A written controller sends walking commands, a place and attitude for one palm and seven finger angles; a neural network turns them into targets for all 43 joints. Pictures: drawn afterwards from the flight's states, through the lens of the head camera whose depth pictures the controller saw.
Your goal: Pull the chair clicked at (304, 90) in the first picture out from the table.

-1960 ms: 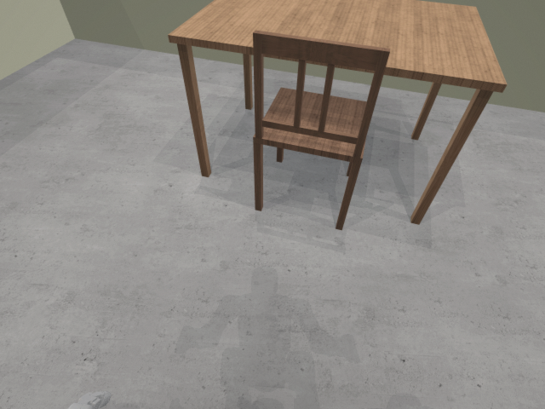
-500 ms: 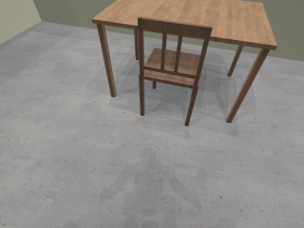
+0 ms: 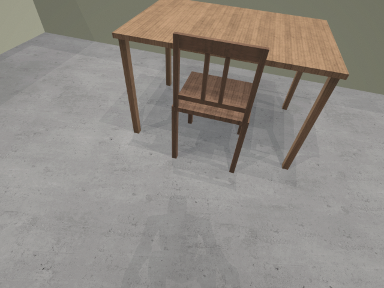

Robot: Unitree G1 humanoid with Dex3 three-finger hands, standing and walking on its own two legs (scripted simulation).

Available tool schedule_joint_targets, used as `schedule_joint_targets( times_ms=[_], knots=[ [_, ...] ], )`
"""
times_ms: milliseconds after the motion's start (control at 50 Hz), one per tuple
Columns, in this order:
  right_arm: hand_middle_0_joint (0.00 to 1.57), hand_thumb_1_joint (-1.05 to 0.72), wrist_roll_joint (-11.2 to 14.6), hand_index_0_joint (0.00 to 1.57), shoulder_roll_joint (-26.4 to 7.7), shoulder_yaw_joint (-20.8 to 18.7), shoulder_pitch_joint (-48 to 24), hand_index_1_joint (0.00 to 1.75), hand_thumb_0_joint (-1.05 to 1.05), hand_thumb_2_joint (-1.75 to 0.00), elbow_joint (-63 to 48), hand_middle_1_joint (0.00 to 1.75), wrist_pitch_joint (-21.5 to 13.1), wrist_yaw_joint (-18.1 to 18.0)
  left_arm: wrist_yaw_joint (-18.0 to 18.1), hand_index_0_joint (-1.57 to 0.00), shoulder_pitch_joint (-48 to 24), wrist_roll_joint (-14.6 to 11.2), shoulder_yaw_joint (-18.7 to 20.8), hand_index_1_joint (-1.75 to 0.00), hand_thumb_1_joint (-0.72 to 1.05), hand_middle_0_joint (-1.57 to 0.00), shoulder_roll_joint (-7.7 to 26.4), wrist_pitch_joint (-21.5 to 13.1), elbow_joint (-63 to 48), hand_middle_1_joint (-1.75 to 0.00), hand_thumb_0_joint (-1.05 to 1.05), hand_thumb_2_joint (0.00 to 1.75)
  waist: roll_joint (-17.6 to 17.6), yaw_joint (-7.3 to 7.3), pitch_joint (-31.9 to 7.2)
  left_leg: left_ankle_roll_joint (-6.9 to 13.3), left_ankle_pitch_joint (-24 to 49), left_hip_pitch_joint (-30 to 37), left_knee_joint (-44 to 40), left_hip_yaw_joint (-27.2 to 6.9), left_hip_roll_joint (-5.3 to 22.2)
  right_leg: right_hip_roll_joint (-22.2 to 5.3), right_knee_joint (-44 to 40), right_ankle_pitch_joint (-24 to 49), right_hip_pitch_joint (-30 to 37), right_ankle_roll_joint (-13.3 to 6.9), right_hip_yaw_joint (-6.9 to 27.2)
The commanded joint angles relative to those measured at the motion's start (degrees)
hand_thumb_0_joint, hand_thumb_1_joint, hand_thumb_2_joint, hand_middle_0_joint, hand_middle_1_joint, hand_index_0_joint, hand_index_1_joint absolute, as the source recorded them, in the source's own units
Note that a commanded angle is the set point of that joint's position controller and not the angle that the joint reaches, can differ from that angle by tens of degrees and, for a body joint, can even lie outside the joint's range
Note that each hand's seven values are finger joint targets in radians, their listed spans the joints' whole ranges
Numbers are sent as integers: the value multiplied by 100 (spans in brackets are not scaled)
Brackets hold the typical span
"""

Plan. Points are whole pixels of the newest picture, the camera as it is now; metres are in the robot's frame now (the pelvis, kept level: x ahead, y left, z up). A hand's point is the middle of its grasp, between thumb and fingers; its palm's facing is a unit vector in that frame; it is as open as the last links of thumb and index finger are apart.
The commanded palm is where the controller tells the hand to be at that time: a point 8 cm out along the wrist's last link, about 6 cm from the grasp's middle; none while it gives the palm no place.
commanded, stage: walk to a spot facing it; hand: left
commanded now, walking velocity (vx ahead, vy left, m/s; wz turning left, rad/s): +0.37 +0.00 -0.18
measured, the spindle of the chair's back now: (205, 77) +1.07 +0.00 -0.11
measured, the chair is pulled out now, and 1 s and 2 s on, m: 0.00 0.00 0.00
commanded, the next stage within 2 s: turn to face it in 0.40 s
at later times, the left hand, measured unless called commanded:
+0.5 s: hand (156, 238) +0.29 +0.11 -0.17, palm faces -0.07 -0.98 -0.20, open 7.3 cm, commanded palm none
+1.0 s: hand (154, 225) +0.33 +0.13 -0.17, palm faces -0.11 -0.99 -0.13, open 7.3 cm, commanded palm none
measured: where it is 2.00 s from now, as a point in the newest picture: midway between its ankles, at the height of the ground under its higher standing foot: (208, 234)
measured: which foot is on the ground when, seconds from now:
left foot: down 0.00-0.36, up 0.38-0.74, down 0.76-1.00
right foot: down 0.00-0.00, up 0.02-0.34, down 0.36-0.80, up 0.82-1.00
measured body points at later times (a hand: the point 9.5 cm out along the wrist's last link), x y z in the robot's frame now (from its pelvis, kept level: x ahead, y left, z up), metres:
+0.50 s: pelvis +0.19 -0.06 -0.01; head +0.21 -0.06 +0.44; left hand +0.29 +0.16 -0.15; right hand +0.11 -0.27 -0.16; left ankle +0.10 +0.08 -0.63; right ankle +0.25 -0.14 -0.73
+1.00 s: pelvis +0.31 -0.04 +0.01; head +0.33 -0.02 +0.46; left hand +0.33 +0.18 -0.16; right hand +0.34 -0.28 -0.13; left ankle +0.35 +0.05 -0.73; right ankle +0.26 -0.16 -0.68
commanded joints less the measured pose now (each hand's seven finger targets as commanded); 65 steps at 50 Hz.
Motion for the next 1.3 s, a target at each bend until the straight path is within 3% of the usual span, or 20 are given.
schedule_joint_targets(
  times_ms=[0,40,140,240,300,320,340,360,420,540,720,780,820,920,1020,1080,1100,1140,1160,1280],
  knots=[
    [20,-90,-8,20,-1027,-281,1929,30,0,-90,274,30,-265,-211,79,-20,-1286,34,143,-30,90,-20,595,-277,-891,-30,0,90,1346,-809,1121,1111,3064,1777,-1746,-2554,2212,-69,2807,-872,-3562,-142,-55],
    [20,-90,19,20,-732,-241,1655,30,0,-90,159,30,-321,-248,22,-20,-1237,12,187,-30,90,-20,437,-307,-810,-30,0,90,609,-604,1189,1197,3683,1572,-1646,-1944,2152,-423,3201,-532,-3583,-132,-29],
    [20,-90,54,20,-419,-217,1276,30,0,-90,109,30,-433,-274,-156,-20,-1281,-1,148,-30,90,-20,20,-146,-922,-30,0,90,826,-201,1345,793,2770,777,-2299,-498,1424,-531,2367,677,-3104,-29,-523],
    [20,-90,61,20,-543,-278,1312,30,0,-90,278,30,-415,-275,-144,-20,-1157,-20,169,-30,90,-20,-53,-180,-912,-30,0,90,877,-35,983,703,4518,631,-1806,206,1355,-95,725,1098,-1419,-317,-1041],
    [20,-90,101,20,-651,-340,1147,30,0,-90,265,30,-384,-253,-52,-20,526,66,334,-30,90,-20,311,-296,-376,-30,0,90,556,705,12,373,5024,325,496,514,1104,149,-47,1468,741,-520,-1055],
    [20,-90,152,20,-407,-301,1337,30,0,-90,215,30,-364,-160,31,-20,1190,112,463,-30,90,-20,821,-376,-215,-30,0,90,-258,937,-604,192,3185,-849,2195,583,716,-832,-358,1183,2023,-864,115],
    [20,-90,194,20,10,-262,1673,30,0,-90,68,30,-374,-159,104,-20,1459,58,590,-30,90,-20,1381,-390,-159,-30,0,90,-1437,732,-1294,7,-695,-1963,4353,316,-75,-2542,-1147,1226,2537,-1537,2981],
    [20,-90,201,20,-85,-288,1156,30,0,-90,-74,30,-340,-164,126,-20,1140,-74,601,-30,90,-20,1348,-359,-233,-30,0,90,-737,723,-894,187,-774,-2289,4992,-349,155,-2609,-1758,627,1987,-1690,3209],
    [20,-90,77,20,139,-314,675,30,0,-90,-158,30,-221,-116,174,-20,-264,-30,353,-30,90,-20,597,-390,-516,-30,0,90,222,53,483,166,268,-2181,4604,-483,773,-2124,-2018,337,-456,-1167,1541],
    [20,-90,26,20,425,-267,902,30,0,-90,-225,30,90,-83,193,-20,-552,30,171,-30,90,-20,180,-432,-535,-30,0,90,-440,-481,639,-123,785,-1482,2749,-55,734,-1415,-2214,1934,-1697,-915,-190],
    [20,-90,67,20,84,-214,127,30,0,-90,-424,30,-128,-137,194,-20,-43,-25,192,-30,90,-20,272,-237,-408,-30,0,90,-162,-193,196,-222,1877,-164,-337,179,409,-917,-1055,2489,-637,-603,6],
    [20,-90,22,20,-683,-332,312,30,0,-90,-450,30,-96,-231,199,-20,253,-61,151,-30,90,-20,-109,-154,-435,-30,0,90,1579,-157,-72,742,3702,341,-1127,-1239,2114,-64,588,-746,-1154,12,-646],
    [20,-90,10,20,-506,-260,93,30,0,-90,-465,30,-93,-300,179,-20,90,-18,152,-30,90,-20,-48,-85,-398,-30,0,90,1794,-179,185,972,2951,38,-1665,-1395,2095,-198,1697,-1255,-1387,38,-401],
    [20,-90,-14,20,-402,-346,109,30,0,-90,-485,30,-133,-236,51,-20,-90,53,185,-30,90,-20,-213,-100,-371,-30,0,90,691,-208,150,921,1719,158,-1817,-778,1786,-334,2071,-531,-1740,19,-482],
    [20,-90,-34,20,-506,-433,76,30,0,-90,-431,30,-94,-172,2,-20,-313,56,172,-30,90,-20,-287,-92,-488,-30,0,90,872,-235,324,865,249,-326,-1992,-571,1699,-343,834,-368,-1116,9,-730],
    [20,-90,-10,20,-526,-445,-95,30,0,-90,-404,30,-31,-136,-3,-20,254,63,185,-30,90,-20,-268,-138,-287,-30,0,90,619,94,323,537,-707,-893,-1433,-272,1375,-121,-516,446,-11,4,-980],
    [20,-90,15,20,-383,-426,-127,30,0,-90,-405,30,-29,-112,25,-20,456,73,219,-30,90,-20,-111,-172,-204,-30,0,90,271,194,370,348,-894,-1301,-929,-11,1095,-258,-950,421,468,-55,-739],
    [20,-90,50,20,92,-306,-587,30,0,-90,-752,30,-40,-22,135,-20,1005,77,400,-30,90,-20,789,-217,-94,-30,0,90,-1683,561,754,-37,-1095,-3136,1389,836,239,-2122,-2516,-1491,1074,-921,2091],
    [20,-90,-1,20,-132,-355,-934,30,0,-90,-892,30,-34,3,170,-20,1124,29,396,-30,90,-20,835,-212,-100,-30,0,90,-1053,620,888,14,-934,-3331,2181,281,370,-2376,-2838,-1886,746,-1202,2434],
    [20,-90,7,20,77,-388,-286,30,0,-90,-542,30,-21,79,194,-20,280,42,252,-30,90,-20,289,-408,-268,-30,0,90,-430,-70,946,-59,559,-2711,2409,130,579,-1578,-2402,784,108,-862,417]
  ],
)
